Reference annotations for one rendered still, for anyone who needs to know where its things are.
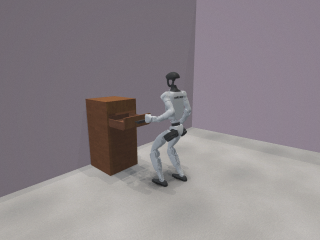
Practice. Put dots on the drawer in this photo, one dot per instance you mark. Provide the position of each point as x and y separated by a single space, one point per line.
126 121

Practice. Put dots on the robot right forearm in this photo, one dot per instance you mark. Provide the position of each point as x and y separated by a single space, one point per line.
184 118

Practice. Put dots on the left robot thigh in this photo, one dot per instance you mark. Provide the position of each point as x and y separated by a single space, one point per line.
161 140

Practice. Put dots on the right robot thigh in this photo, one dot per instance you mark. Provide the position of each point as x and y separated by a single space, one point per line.
170 148

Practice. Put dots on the cabinet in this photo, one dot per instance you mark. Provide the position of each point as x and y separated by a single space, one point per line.
111 150

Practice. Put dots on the robot right upper arm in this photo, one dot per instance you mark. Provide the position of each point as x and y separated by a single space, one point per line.
186 103

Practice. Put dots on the robot left forearm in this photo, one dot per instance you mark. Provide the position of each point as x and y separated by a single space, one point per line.
164 116

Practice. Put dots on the robot left upper arm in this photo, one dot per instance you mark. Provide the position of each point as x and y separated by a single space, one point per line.
166 99

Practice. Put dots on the left robot hand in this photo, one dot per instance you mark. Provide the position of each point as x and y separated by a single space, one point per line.
148 118

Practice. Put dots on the robot thigh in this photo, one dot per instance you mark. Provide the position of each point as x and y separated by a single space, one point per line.
170 148
161 140

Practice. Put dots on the handle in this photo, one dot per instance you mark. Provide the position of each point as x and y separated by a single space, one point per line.
140 121

